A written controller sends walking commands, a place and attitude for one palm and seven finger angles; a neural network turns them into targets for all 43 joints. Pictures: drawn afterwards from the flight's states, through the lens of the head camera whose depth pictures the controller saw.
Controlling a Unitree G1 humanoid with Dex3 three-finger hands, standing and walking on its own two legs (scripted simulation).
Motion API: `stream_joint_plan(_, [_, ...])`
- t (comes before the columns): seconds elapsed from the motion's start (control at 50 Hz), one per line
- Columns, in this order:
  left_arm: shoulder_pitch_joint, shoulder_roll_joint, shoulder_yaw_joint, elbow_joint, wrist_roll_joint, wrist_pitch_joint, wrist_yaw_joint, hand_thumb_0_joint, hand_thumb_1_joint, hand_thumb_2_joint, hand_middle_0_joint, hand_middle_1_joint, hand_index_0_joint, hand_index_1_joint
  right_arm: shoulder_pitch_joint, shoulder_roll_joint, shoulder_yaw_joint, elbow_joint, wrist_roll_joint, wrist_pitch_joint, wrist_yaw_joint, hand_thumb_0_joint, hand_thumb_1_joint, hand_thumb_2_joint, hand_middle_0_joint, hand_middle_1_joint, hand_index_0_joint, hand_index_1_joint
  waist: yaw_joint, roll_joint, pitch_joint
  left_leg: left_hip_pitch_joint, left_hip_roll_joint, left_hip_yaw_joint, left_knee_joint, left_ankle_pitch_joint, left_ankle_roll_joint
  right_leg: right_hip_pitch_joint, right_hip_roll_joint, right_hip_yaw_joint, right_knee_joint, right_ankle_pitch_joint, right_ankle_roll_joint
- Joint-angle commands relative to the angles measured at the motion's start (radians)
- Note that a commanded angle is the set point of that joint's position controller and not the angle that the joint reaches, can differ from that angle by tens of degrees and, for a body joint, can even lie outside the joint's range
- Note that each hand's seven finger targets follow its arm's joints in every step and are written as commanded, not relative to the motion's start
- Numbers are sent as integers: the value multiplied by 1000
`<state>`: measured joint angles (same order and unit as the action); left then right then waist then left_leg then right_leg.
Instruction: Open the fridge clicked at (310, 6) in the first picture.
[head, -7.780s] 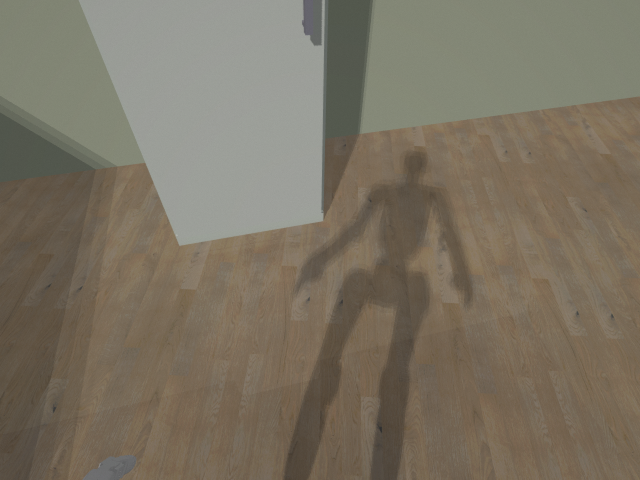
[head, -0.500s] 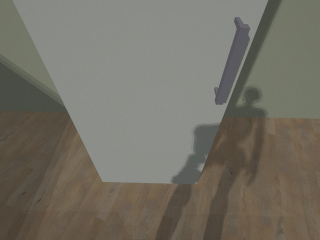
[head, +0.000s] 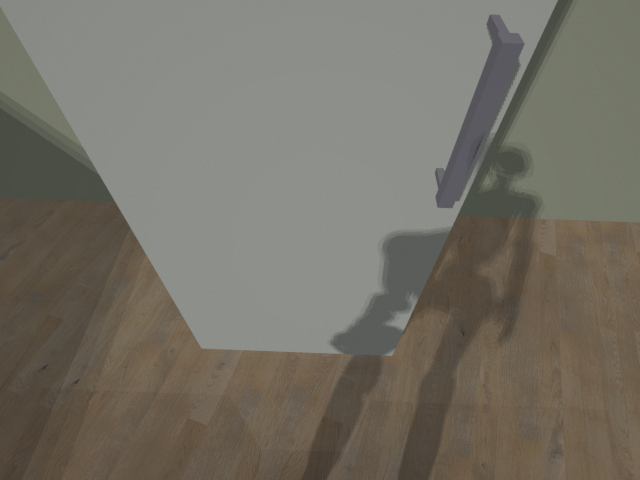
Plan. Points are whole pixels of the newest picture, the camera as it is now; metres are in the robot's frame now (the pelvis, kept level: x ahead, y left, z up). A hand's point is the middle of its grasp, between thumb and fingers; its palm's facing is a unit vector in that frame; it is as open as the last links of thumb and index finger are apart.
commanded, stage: come to a stop and stand still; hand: right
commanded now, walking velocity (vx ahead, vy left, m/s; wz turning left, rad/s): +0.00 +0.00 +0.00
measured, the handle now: (466, 124) +0.49 -0.14 +0.18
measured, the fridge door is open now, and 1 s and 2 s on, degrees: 0 0 0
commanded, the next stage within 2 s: look again from close up in 1.20 s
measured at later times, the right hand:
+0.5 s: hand out of the picture -0.03 -0.20 -0.16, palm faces -0.01 +0.97 -0.26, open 7.4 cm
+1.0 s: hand out of the picture -0.01 -0.18 -0.17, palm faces -0.01 +0.97 -0.23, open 7.3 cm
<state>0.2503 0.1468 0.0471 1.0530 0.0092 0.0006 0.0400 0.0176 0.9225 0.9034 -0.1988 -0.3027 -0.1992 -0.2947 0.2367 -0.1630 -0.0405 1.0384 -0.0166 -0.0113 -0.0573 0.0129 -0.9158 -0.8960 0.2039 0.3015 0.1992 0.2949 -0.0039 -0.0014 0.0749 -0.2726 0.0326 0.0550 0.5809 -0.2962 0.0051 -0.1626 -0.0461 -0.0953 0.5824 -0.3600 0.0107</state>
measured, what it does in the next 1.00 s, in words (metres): stands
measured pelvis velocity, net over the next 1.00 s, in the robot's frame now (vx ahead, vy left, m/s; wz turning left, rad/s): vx -0.03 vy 0.00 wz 0.02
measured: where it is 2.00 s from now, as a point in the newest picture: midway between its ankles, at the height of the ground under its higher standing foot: outside the picture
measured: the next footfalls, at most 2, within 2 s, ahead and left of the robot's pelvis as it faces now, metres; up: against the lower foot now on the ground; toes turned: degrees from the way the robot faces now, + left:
none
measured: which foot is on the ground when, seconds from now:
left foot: down 0.00-1.00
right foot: down 0.00-1.00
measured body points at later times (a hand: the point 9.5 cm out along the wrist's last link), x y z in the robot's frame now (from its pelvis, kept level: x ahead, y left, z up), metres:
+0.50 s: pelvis -0.06 -0.01 +0.00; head -0.05 +0.01 +0.45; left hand -0.06 +0.22 -0.16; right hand -0.03 -0.25 -0.14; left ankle -0.01 +0.11 -0.73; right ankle -0.06 -0.13 -0.73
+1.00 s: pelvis -0.03 +0.00 +0.00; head -0.02 +0.01 +0.45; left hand -0.04 +0.21 -0.16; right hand -0.01 -0.23 -0.15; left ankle -0.01 +0.11 -0.73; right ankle -0.06 -0.13 -0.73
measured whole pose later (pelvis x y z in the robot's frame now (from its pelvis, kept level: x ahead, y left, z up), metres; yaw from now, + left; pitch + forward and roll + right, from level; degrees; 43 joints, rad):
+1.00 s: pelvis -0.03 +0.00 +0.00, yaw +1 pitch -1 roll -1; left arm 0.29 0.14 0.00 1.11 0.02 -0.02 0.02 0.01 0.91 0.90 -0.20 -0.30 -0.20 -0.29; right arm 0.24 -0.16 0.00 1.11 -0.01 -0.01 -0.03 0.01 -0.92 -0.90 0.20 0.30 0.20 0.29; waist 0.00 -0.01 0.05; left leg -0.26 0.03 0.02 0.51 -0.23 0.01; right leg -0.14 -0.03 -0.09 0.45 -0.29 0.01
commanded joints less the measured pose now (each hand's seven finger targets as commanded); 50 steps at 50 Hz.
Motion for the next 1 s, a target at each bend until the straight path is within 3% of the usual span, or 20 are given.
stream_joint_plan(0.0, [47, 23, 0, -136, -7, -16, -20, 0, 900, 900, -200, -300, -200, -300, 94, -152, -10, -54, -13, -31, -7, 0, -900, -900, 200, 300, 200, 300, 15, 50, -182, 221, 226, -185, -32, 939, 131, -123, 10, 29, -21, -62, -6])
stream_joint_plan(0.02, [101, 46, -1, -113, -6, -22, -22, 0, 900, 900, -200, -300, -200, -300, 65, -160, -7, -60, -4, -30, -6, 0, -900, -900, 200, 300, 200, 300, 44, 3, -222, 208, 174, -137, 34, 830, 101, -37, 1, 42, -147, 137, -15])
stream_joint_plan(0.04, [120, 103, 6, -99, 2, -27, -19, 0, 900, 900, -200, -300, -200, -300, 46, -135, -5, -74, 8, -26, -4, 0, -900, -900, 200, 300, 200, 300, 35, -45, -229, 141, 103, -83, 43, 572, 55, 35, -74, 97, -126, 424, -37])
stream_joint_plan(0.06, [100, 141, 8, -109, 8, -26, -13, 0, 900, 900, -200, -300, -200, -300, 32, -116, 2, -83, 7, -16, 0, 0, -900, -900, 200, 300, 200, 300, 24, -111, -165, 85, 59, -48, 32, 381, 33, 32, -118, 113, -113, 599, -50])
stream_joint_plan(0.08, [68, 146, 5, -113, 10, -25, -10, 0, 900, 900, -200, -300, -200, -300, 23, -104, 7, -78, 4, -4, 2, 0, -900, -900, 200, 300, 200, 300, 14, -194, -99, 51, 34, -23, 25, 204, 23, 9, -138, 127, -146, 647, -58])
stream_joint_plan(0.1, [41, 144, 0, -121, 11, -24, -7, 0, 900, 900, -200, -300, -200, -300, 16, -104, 12, -75, 0, 1, 6, 0, -900, -900, 200, 300, 200, 300, 1, -182, -23, 37, 21, -25, 1, 119, 20, -39, -135, 126, -157, 623, -68])
stream_joint_plan(0.12, [23, 148, -5, -132, 10, -20, -8, 0, 900, 900, -200, -300, -200, -300, 19, -103, 15, -71, 1, 6, 10, 0, -900, -900, 200, 300, 200, 300, -3, -125, 19, 30, 19, -38, -30, 88, 20, -73, -123, 124, -179, 486, -66])
stream_joint_plan(0.16, [8, 147, -13, -142, 8, -17, -14, 0, 900, 900, -200, -300, -200, -300, 17, -111, 22, -68, 0, 8, 18, 0, -900, -900, 200, 300, 200, 300, -1, -25, 51, 8, 35, -77, -100, 59, 21, -112, -93, 123, -230, 159, -56])
stream_joint_plan(0.18, [14, 149, -15, -142, 9, -16, -17, 0, 900, 900, -200, -300, -200, -300, 13, -120, 24, -69, 0, 8, 21, 0, -900, -900, 200, 300, 200, 300, 3, -3, 62, -2, 43, -95, -128, 24, 22, -124, -77, 124, -249, 53, -52])
stream_joint_plan(0.2, [21, 144, -17, -136, 10, -18, -20, 0, 900, 900, -200, -300, -200, -300, 11, -128, 25, -71, -2, 5, 23, 0, -900, -900, 200, 300, 200, 300, 6, -9, 56, 1, 47, -108, -142, 28, 25, -115, -66, 120, -255, 38, -51])
stream_joint_plan(0.28, [50, 149, -19, -120, 15, -12, -27, 0, 900, 900, -200, -300, -200, -300, 20, -147, 22, -76, -2, 8, 28, 0, -900, -900, 200, 300, 200, 300, 12, 23, 76, -55, 49, -133, -197, -149, 24, -134, -46, 114, -283, -109, -48])
stream_joint_plan(0.42, [100, 141, -28, -79, 15, -17, -29, 0, 900, 900, -200, -300, -200, -300, 45, -151, 19, -61, 0, -2, 30, 0, -900, -900, 200, 300, 200, 300, 13, 42, 15, -44, 67, -151, -219, -177, 29, -110, -36, 103, -256, -65, -47])
stream_joint_plan(0.56, [143, 122, -37, -14, 9, -26, -24, 0, 900, 900, -200, -300, -200, -300, 61, -136, 24, -15, 6, -9, 29, 0, -900, -900, 200, 300, 200, 300, 10, 4, 13, -17, 75, -142, -203, -92, 36, -106, -46, 103, -254, -1, -41])
stream_joint_plan(0.76, [164, 101, -39, 41, 3, -38, -13, 0, 900, 900, -200, -300, -200, -300, 73, -115, 28, 35, 8, -19, 23, 0, -900, -900, 200, 300, 200, 300, 7, -5, -36, 56, 80, -116, -153, 151, 38, -57, -62, 88, -231, 154, -34])
stream_joint_plan(0.86, [148, 95, -36, 46, 4, -35, -10, 0, 900, 900, -200, -300, -200, -300, 60, -113, 26, 40, 6, -18, 21, 0, -900, -900, 200, 300, 200, 300, 7, -19, -11, 50, 77, -119, -153, 181, 38, -55, -64, 82, -230, 164, -31])
stream_joint_plan(0.98, [118, 107, -31, 37, 5, -35, -10, 0, 900, 900, -200, -300, -200, -300, 39, -129, 20, 29, 4, -20, 23, 0, -900, -900, 200, 300, 200, 300, 10, 11, -11, 49, 79, -120, -157, 209, 37, -38, -64, 82, -228, 184, -31])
